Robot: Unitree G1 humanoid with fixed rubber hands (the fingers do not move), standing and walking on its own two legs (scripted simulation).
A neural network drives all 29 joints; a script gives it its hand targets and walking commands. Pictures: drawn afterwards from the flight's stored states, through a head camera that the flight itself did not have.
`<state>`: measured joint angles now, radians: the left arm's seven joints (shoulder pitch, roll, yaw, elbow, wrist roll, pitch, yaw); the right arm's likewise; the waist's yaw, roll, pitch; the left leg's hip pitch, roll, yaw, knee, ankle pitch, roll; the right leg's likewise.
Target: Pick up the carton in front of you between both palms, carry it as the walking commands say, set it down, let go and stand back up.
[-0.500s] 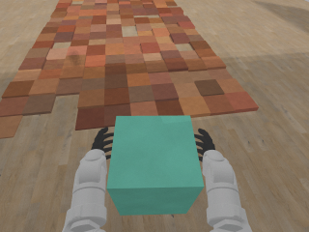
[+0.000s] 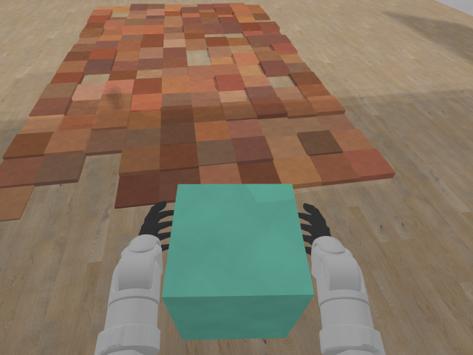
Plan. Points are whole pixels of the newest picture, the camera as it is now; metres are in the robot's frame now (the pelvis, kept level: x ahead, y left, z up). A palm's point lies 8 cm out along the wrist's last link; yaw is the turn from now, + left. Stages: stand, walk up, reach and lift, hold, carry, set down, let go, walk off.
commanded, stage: hold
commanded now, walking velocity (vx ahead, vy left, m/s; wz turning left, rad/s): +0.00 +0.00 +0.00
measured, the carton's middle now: (235, 265) +0.28 +0.00 -0.03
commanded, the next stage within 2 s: carry in 0.54 s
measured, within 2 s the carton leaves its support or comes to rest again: neither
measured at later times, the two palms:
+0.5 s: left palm (146, 245) +0.28 +0.15 +0.05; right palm (323, 245) +0.27 -0.15 +0.05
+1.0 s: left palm (149, 181) +0.38 +0.16 +0.10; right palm (311, 183) +0.38 -0.14 +0.10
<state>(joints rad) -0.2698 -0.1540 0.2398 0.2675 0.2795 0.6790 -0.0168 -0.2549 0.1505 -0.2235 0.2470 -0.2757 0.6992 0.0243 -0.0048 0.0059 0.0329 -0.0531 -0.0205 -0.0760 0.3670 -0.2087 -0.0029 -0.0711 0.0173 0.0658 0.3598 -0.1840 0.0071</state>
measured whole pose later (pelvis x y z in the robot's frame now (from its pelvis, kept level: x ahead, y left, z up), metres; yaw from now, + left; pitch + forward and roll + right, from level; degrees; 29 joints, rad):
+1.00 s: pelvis +0.11 +0.00 +0.00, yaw +1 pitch +5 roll -2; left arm -0.14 -0.13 0.11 -0.31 0.09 1.10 0.09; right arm -0.13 0.13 -0.09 -0.32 -0.09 1.12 -0.09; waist -0.02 0.03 -0.17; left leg -0.09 0.05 0.05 0.33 -0.33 0.00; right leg -0.43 -0.02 -0.18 0.49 -0.24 0.02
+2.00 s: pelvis +0.73 +0.03 -0.04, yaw +4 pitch +3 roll +0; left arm -0.67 -0.05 0.24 -0.13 0.02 1.29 0.18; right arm -0.65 0.02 -0.23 -0.15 0.01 1.32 -0.18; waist 0.03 0.03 -0.02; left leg -0.19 0.07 0.08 1.00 -0.50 0.00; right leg -0.54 -0.04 -0.21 0.66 -0.19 -0.11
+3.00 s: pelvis +1.40 +0.03 +0.04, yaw +3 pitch +6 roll +1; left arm -0.63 -0.09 0.30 -0.20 0.03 1.27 0.16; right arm -0.65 0.12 -0.29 -0.22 -0.06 1.30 -0.17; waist 0.08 0.00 -0.01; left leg -0.62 0.03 0.02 1.08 -0.35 0.02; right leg -0.33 0.01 -0.13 0.46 -0.24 -0.13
